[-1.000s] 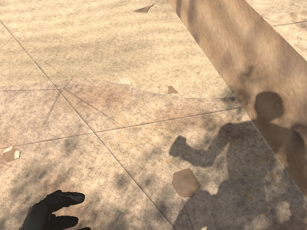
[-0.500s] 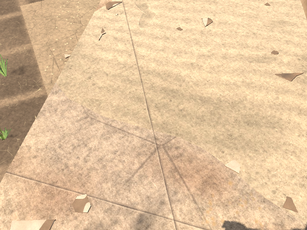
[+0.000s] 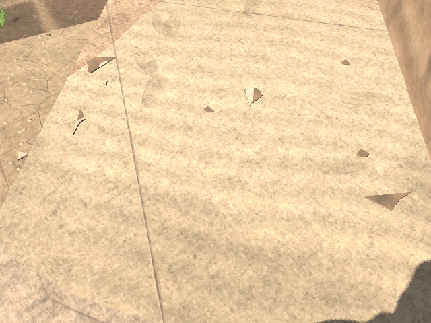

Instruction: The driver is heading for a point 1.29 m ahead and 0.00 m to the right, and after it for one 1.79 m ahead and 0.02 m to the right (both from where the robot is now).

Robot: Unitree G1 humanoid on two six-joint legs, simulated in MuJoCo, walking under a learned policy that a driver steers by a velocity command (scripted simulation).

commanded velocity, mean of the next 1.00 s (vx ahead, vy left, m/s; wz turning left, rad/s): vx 1.00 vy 0.00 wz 0.05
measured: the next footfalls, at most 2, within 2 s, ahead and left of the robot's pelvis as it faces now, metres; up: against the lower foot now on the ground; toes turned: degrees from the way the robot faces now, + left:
left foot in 0.30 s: +0.52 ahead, +0.11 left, +0.00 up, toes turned -11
right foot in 0.70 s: +0.87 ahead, -0.20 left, +0.00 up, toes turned -8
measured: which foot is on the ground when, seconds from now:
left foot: up 0.00-0.28, down 0.30-0.72, up 0.74-1.00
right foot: down 0.00-0.28, up 0.30-0.68, down 0.70-1.00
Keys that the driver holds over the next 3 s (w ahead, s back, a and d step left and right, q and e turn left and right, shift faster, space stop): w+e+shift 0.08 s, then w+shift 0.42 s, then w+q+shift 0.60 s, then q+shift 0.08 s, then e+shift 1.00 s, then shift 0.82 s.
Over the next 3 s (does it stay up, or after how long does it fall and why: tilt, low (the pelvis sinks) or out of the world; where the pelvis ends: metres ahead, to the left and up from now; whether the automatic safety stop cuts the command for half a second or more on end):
stays up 1.56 0.06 0.00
